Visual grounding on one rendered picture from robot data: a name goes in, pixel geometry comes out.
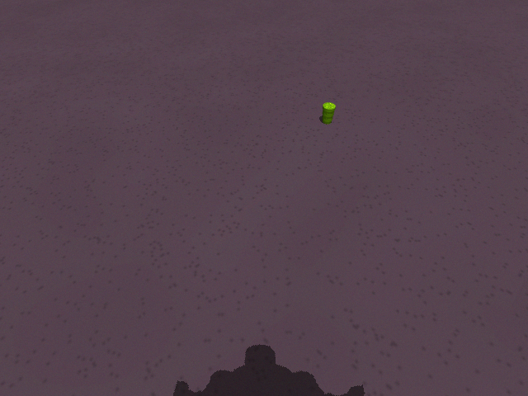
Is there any cup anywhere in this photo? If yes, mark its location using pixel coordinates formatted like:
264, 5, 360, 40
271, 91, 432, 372
323, 102, 336, 124

